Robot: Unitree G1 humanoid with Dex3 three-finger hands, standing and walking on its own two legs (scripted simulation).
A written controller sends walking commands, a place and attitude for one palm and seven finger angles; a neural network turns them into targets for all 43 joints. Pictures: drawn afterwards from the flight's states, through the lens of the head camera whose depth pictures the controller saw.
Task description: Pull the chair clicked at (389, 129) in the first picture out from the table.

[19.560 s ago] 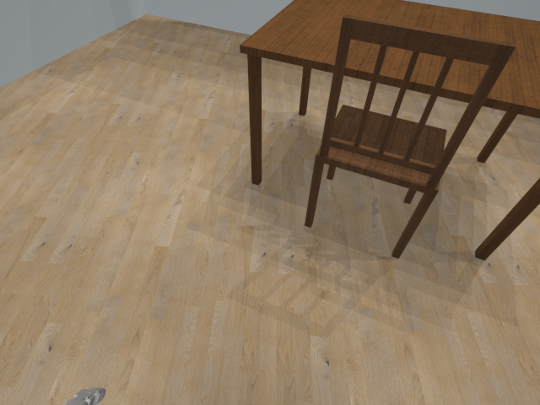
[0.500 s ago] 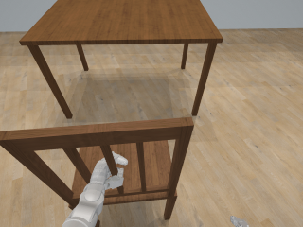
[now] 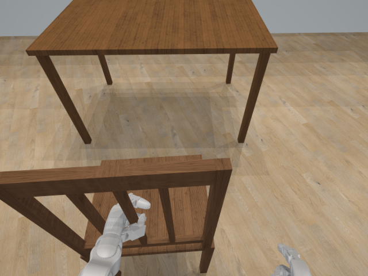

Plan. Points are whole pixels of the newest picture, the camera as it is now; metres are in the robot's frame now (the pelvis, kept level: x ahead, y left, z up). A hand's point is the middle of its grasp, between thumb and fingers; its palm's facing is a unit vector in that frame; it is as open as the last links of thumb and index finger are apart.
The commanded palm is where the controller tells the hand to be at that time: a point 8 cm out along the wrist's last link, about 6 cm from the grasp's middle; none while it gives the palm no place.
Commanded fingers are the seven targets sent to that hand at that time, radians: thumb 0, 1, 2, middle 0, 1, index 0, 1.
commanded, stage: open the thumb and straighten the fingers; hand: left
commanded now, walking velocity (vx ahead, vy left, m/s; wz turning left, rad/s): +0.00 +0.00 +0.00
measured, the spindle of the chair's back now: (134, 220) +0.26 +0.14 -0.07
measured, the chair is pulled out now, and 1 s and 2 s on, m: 0.68 0.68 0.68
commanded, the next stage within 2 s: draw the fingers out of the gap in 0.74 s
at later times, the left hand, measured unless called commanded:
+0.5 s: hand (135, 224) +0.25 +0.14 -0.07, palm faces +0.00 -0.99 -0.17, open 14.2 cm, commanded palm +0.23 +0.19 -0.04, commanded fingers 0.00 -0.55 0.20 -0.10 -0.29 -0.10 -0.29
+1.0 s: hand (132, 239) +0.21 +0.14 -0.07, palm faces -0.01 -0.99 -0.16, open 17.5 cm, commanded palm +0.19 +0.19 -0.05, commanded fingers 0.00 -0.55 0.20 0.00 0.00 0.00 0.00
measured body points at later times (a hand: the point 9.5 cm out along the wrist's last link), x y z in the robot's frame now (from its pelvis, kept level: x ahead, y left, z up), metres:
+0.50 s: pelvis +0.01 +0.00 -0.03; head +0.05 -0.02 +0.41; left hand +0.24 +0.19 -0.05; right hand +0.17 -0.25 -0.13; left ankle -0.02 +0.15 -0.74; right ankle +0.03 -0.12 -0.74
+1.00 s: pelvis +0.03 +0.01 -0.05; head +0.06 +0.01 +0.40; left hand +0.21 +0.19 -0.06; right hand +0.20 -0.23 -0.12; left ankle -0.02 +0.15 -0.74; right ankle +0.03 -0.12 -0.74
